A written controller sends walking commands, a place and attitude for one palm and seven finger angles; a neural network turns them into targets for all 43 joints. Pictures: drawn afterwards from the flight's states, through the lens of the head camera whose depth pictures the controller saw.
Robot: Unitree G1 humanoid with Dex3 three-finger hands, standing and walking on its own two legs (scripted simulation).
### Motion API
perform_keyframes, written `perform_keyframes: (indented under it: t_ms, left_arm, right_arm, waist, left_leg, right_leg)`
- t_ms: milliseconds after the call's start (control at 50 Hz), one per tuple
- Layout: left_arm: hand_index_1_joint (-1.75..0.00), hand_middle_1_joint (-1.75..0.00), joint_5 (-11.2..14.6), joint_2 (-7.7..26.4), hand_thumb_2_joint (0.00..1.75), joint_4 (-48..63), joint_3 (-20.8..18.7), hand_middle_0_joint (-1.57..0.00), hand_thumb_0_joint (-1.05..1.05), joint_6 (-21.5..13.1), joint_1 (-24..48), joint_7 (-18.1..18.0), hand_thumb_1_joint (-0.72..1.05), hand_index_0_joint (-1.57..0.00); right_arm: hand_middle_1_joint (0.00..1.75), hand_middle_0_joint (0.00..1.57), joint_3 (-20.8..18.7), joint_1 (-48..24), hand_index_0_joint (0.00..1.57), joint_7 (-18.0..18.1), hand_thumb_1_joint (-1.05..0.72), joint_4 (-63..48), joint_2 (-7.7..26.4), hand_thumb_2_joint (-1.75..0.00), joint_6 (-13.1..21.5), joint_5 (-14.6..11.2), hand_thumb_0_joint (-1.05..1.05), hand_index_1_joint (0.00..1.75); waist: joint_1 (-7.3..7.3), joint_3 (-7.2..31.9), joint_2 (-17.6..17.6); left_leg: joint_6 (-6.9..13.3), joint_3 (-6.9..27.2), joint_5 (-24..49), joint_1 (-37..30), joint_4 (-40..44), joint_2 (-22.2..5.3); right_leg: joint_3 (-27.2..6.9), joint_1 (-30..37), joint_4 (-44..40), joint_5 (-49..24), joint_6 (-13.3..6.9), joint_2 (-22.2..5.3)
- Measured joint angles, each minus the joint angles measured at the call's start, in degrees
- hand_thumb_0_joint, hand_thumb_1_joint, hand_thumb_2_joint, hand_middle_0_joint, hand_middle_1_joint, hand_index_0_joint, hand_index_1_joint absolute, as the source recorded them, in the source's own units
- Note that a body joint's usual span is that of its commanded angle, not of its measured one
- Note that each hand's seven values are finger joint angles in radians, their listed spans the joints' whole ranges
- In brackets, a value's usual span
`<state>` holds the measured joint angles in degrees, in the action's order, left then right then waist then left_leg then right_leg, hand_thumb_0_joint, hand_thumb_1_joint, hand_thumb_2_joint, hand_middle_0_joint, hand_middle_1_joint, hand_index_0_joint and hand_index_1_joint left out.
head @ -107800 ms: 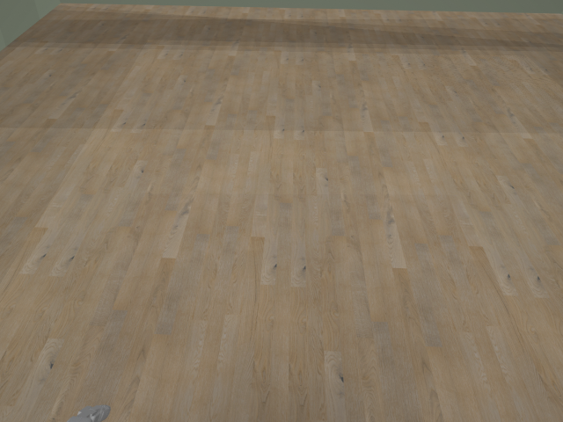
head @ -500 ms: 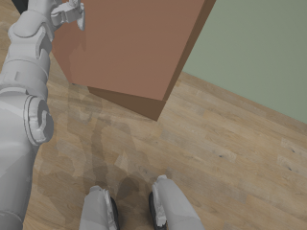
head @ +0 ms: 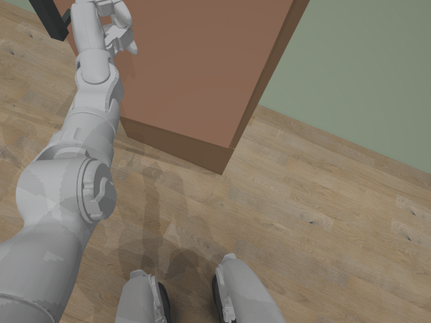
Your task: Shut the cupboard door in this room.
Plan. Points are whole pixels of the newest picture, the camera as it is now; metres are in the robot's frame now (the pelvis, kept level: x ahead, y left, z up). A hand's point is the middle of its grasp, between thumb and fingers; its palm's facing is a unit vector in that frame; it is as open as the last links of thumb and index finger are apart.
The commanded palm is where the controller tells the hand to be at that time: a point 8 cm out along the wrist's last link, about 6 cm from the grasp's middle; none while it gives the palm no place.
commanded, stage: pull the fist back off the door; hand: left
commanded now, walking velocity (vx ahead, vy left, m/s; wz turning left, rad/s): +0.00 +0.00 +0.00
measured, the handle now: out of the picture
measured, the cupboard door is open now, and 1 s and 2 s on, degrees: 6 6 6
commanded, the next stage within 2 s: draw the hand back to the body in 0.54 s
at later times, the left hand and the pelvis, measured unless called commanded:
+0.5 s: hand (141, 80) +0.49 +0.03 +0.09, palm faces +0.04 -1.00 -0.03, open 3.1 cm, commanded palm +0.47 +0.08 +0.10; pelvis +0.02 -0.02 +0.03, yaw +2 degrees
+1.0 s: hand (89, 110) +0.42 +0.09 +0.14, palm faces +0.09 -1.00 -0.03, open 3.1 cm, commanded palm +0.37 +0.14 +0.15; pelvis +0.01 -0.02 +0.07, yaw +1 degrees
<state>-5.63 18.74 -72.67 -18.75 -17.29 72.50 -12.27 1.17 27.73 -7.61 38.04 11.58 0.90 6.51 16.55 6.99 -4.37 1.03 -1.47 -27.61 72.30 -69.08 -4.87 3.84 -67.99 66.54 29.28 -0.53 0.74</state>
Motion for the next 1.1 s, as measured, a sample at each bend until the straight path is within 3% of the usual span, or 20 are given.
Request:
perform_keyframes:
  t_ms: [80,140,300,440,540,660,740,820,960,1100]
  left_arm:
    - [-1.50,-1.50,1.4,-1.9,0.90,2.0,-0.5,-1.30,0.02,-2.7,-5.2,-0.1,0.90,-1.30]
    - [-1.50,-1.50,2.0,-3.6,0.90,3.4,1.7,-1.30,0.02,-5.3,-8.9,-0.2,0.90,-1.30]
    - [-1.50,-1.50,4.7,-9.9,0.90,7.3,6.2,-1.30,0.02,-8.2,-17.8,0.3,0.90,-1.30]
    - [-1.50,-1.50,4.0,-13.6,0.90,12.7,10.8,-1.30,0.02,-11.6,-25.1,-0.5,0.90,-1.30]
    - [-1.50,-1.50,4.4,-14.7,0.90,12.3,11.9,-1.30,0.02,-11.5,-26.0,-1.5,0.90,-1.30]
    - [-1.50,-1.50,4.2,-13.1,0.90,8.2,10.5,-1.30,0.02,-12.4,-22.1,-1.7,0.90,-1.30]
    - [-1.50,-1.50,4.6,-11.7,0.90,7.5,8.5,-1.30,0.02,-11.8,-21.1,-0.2,0.90,-1.30]
    - [-1.50,-1.50,6.7,-11.1,0.90,14.6,7.3,-1.30,0.02,-10.2,-27.4,2.3,0.90,-1.30]
    - [-1.50,-1.50,11.2,-11.4,0.90,31.2,10.8,-1.30,0.02,-6.2,-44.3,6.3,0.90,-1.30]
    - [-1.50,-1.50,13.2,-10.4,0.90,40.2,13.5,-1.30,0.02,-2.9,-52.4,9.7,0.90,-1.30]
  right_arm:
    - [0.30,0.20,-0.6,0.4,0.20,0.2,-0.91,-1.0,0.4,-0.89,-0.5,-0.3,0.00,0.29]
    - [0.30,0.20,-1.3,0.4,0.20,0.0,-0.91,-1.1,0.9,-0.90,-1.0,-0.7,0.00,0.29]
    - [0.30,0.20,-3.1,-2.3,0.20,0.5,-0.91,-1.1,2.3,-0.90,-2.6,-1.7,0.00,0.29]
    - [0.30,0.19,-4.3,-6.5,0.20,1.2,-0.91,-1.7,2.8,-0.90,-2.7,-2.3,0.00,0.29]
    - [0.30,0.19,-3.8,-9.3,0.19,2.2,-0.91,-1.6,2.4,-0.90,-2.9,-2.7,0.00,0.29]
    - [0.30,0.19,-2.6,-10.9,0.20,3.2,-0.91,-0.9,1.4,-0.90,-2.2,-2.7,0.00,0.29]
    - [0.30,0.19,-2.2,-9.9,0.20,3.3,-0.91,-0.9,1.2,-0.90,-2.5,-3.0,0.00,0.29]
    - [0.30,0.19,-2.4,-7.3,0.20,3.8,-0.91,-1.8,1.4,-0.90,-3.6,-4.0,0.00,0.29]
    - [0.30,0.20,-2.3,-4.2,0.20,5.3,-0.91,-2.1,2.0,-0.90,-3.9,-6.8,0.01,0.29]
    - [0.30,0.20,-2.2,-8.0,0.20,7.3,-0.91,-2.3,3.1,-0.90,-2.0,-8.2,0.01,0.29]
  waist:
    - [-1.07,0.6,0.0]
    - [-2.58,1.0,0.2]
    - [-5.78,1.5,1.5]
    - [-7.84,1.2,2.1]
    - [-8.43,0.7,2.1]
    - [-7.62,0.7,2.1]
    - [-7.44,0.7,2.0]
    - [-8.47,0.2,1.6]
    - [-11.23,-1.1,1.4]
    - [-12.76,-2.0,2.0]
  left_leg:
    - [-0.2,-0.8,0.2,-4.6,3.1,0.0]
    - [-0.5,-1.1,0.3,-7.9,4.9,0.2]
    - [-1.1,-0.8,0.7,-13.6,7.8,0.9]
    - [-1.4,-0.8,1.0,-16.1,8.3,1.3]
    - [-1.5,-0.8,1.6,-17.2,8.6,1.6]
    - [-1.7,-0.6,2.4,-16.4,8.2,1.7]
    - [-1.8,-0.9,2.8,-16.1,8.3,1.5]
    - [-1.9,-2.1,3.4,-19.5,10.9,1.1]
    - [-1.7,-2.7,5.8,-30.6,19.1,1.2]
    - [-1.6,-1.9,7.3,-38.2,23.8,1.5]
  right_leg:
    - [-0.7,4.0,-2.6,-0.3,-0.1,0.1]
    - [-1.0,7.1,-4.1,-0.1,-0.2,0.0]
    - [-0.6,12.7,-6.0,0.3,-0.7,-0.6]
    - [-0.6,14.8,-5.6,0.6,-1.0,-0.9]
    - [-0.6,15.7,-5.2,0.4,-1.2,-1.2]
    - [-0.4,14.6,-4.2,0.0,-1.5,-1.3]
    - [-0.8,14.0,-4.1,-0.4,-1.6,-1.1]
    - [-1.9,16.7,-6.3,-1.4,-1.5,-0.7]
    - [-2.3,27.6,-14.7,-4.0,-1.3,-0.3]
    - [-1.4,36.2,-20.6,-5.9,-1.1,-0.4]
